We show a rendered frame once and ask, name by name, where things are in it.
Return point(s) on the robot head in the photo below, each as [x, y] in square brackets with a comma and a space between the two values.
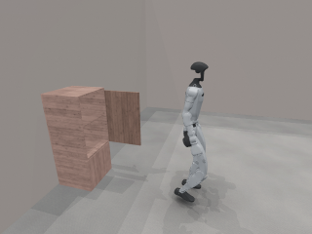
[199, 67]

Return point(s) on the cupboard door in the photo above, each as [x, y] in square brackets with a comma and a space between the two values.
[123, 116]

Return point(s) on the robot right hand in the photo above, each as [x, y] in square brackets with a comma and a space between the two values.
[197, 150]

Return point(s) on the humanoid robot torso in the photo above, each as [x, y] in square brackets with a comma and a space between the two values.
[196, 108]

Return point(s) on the robot right upper arm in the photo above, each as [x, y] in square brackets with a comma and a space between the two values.
[191, 95]

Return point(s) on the robot right forearm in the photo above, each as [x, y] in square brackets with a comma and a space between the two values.
[188, 124]

